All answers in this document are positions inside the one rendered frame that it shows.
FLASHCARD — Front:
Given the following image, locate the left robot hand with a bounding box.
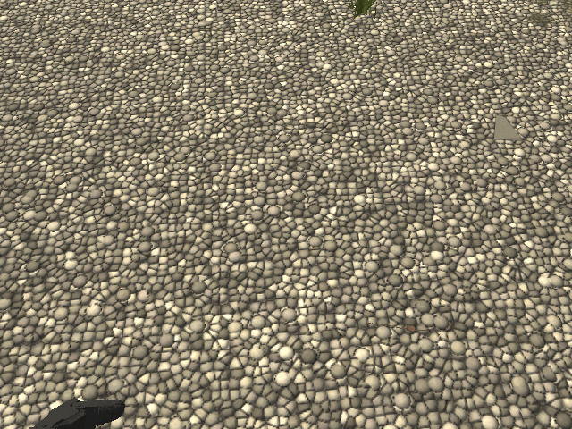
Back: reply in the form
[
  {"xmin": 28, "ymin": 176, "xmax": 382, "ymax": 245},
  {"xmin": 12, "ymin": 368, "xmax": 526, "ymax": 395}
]
[{"xmin": 29, "ymin": 399, "xmax": 125, "ymax": 429}]

